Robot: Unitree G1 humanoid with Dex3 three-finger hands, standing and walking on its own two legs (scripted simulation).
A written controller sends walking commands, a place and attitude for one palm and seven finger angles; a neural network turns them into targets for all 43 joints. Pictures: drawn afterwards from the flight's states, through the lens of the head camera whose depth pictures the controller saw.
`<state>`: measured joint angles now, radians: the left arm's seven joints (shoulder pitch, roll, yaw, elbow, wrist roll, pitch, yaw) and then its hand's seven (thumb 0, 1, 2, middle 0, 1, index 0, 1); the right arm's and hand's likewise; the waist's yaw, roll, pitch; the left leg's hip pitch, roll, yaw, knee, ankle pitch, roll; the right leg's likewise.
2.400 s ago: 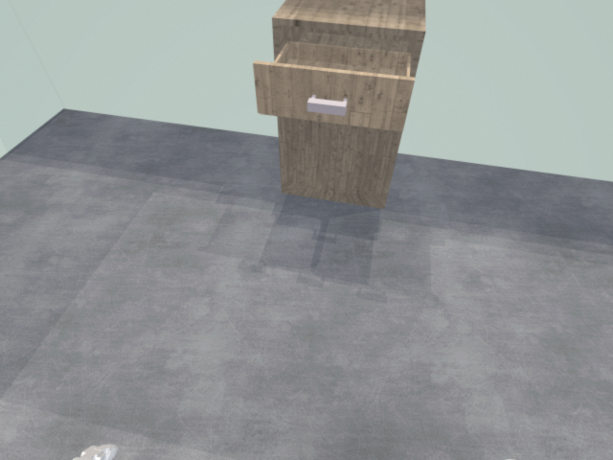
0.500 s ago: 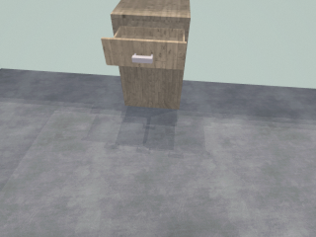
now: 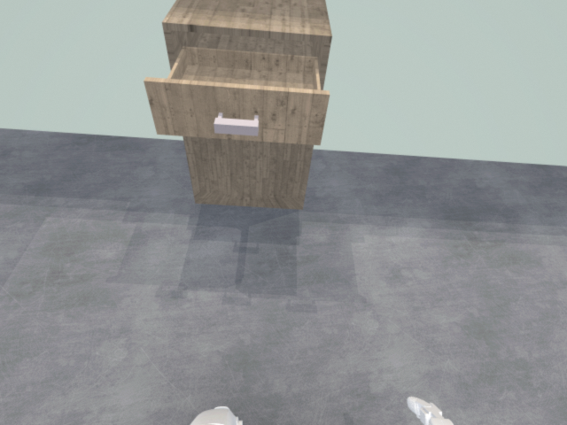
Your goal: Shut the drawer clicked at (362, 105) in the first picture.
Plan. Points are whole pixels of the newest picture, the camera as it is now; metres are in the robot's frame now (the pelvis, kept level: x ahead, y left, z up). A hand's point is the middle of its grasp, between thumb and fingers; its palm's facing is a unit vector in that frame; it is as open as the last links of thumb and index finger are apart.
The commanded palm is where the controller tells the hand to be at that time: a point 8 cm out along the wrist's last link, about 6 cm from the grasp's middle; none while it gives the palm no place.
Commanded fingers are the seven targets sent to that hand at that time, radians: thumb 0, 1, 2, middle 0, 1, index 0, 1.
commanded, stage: walk to a spot facing it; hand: left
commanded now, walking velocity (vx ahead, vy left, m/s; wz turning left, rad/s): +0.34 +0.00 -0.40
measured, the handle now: (237, 122) +0.81 +0.20 -0.05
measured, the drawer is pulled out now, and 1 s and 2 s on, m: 0.30 0.30 0.30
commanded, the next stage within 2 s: turn to face it in 0.34 s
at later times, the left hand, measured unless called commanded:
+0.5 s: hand (213, 338) +0.27 +0.14 -0.13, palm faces -0.18 -0.95 -0.24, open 7.4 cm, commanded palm none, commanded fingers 0.00 0.90 0.90 -0.20 -0.30 -0.20 -0.30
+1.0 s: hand (205, 327) +0.30 +0.17 -0.15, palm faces -0.03 -0.98 -0.18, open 7.4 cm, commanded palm none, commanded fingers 0.00 0.90 0.90 -0.20 -0.30 -0.20 -0.30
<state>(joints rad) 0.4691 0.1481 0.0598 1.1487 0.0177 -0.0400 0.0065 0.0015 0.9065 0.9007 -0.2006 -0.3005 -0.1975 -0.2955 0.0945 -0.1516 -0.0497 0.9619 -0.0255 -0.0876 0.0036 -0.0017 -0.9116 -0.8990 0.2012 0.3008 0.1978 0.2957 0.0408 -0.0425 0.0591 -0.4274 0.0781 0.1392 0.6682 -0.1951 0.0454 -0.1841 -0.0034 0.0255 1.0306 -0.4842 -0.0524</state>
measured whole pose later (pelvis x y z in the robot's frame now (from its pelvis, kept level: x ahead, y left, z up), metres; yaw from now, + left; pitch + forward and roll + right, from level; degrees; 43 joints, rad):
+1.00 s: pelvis +0.24 -0.01 +0.03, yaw -5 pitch -1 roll -1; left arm 0.21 0.17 0.05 1.05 0.01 0.03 0.03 0.00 0.91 0.90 -0.20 -0.30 -0.19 -0.29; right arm 0.21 -0.15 -0.03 1.04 -0.02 0.01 -0.03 0.00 -0.92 -0.90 0.20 0.30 0.20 0.30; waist -0.01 -0.03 0.05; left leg -0.28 -0.02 0.04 0.45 -0.16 0.06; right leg -0.35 -0.05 -0.02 0.86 -0.48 0.03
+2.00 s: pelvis +0.35 -0.07 +0.02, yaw +3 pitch -2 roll +0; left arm 0.19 0.14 0.07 1.02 0.01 -0.07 0.01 -0.01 0.93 0.90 -0.20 -0.30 -0.20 -0.30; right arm 0.38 -0.15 -0.06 1.15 -0.02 0.00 0.00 0.00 -0.90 -0.90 0.20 0.30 0.20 0.30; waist -0.03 0.03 0.05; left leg -0.36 0.08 0.06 1.08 -0.40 0.02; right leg -0.26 -0.04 -0.16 0.53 -0.24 -0.04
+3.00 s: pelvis +0.50 -0.04 +0.02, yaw +3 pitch -1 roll +1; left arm 0.17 0.17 0.04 1.05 0.01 0.02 0.05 0.00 0.91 0.90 -0.20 -0.30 -0.20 -0.30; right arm 0.28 -0.15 -0.04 1.11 -0.01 0.03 -0.02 0.00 -0.91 -0.90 0.20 0.30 0.20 0.30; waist -0.01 0.00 0.07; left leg -0.24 0.05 0.13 0.51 -0.24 0.00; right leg -0.27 -0.06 -0.07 0.53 -0.23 0.00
